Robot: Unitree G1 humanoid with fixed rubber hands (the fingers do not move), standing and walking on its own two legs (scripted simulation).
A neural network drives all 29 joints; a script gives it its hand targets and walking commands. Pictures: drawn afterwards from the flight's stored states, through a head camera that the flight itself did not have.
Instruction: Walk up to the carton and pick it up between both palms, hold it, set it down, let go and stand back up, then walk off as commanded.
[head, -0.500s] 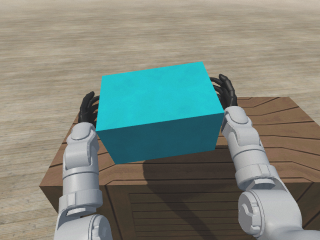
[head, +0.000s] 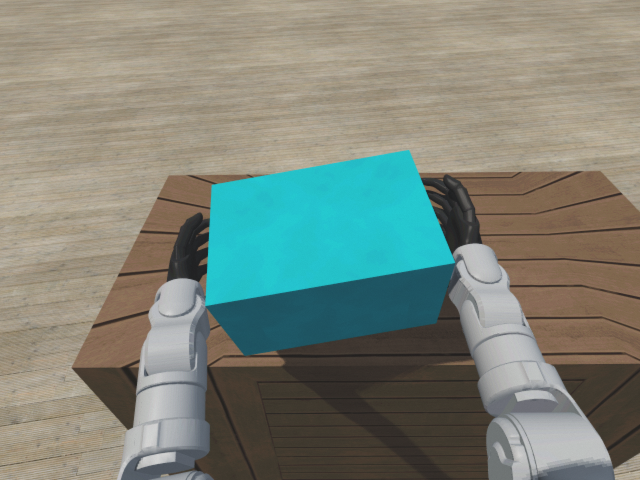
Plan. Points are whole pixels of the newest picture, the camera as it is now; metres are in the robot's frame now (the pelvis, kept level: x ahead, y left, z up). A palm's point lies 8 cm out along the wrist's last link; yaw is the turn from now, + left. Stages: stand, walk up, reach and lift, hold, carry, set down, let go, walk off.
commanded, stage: set down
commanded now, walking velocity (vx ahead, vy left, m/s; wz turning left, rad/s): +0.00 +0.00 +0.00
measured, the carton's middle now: (325, 254) +0.37 +0.00 +0.12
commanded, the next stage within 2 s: none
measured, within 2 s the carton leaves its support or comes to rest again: neither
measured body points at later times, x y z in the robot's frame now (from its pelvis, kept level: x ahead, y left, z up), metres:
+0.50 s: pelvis +0.00 +0.00 +0.00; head -0.01 +0.00 +0.45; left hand +0.36 +0.17 +0.10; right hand +0.40 -0.18 +0.12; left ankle +0.01 +0.13 -0.74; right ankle +0.01 -0.13 -0.74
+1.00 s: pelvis +0.01 -0.01 +0.00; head +0.04 -0.01 +0.45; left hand +0.37 +0.17 +0.07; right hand +0.43 -0.18 +0.09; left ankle +0.01 +0.13 -0.74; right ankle +0.01 -0.13 -0.74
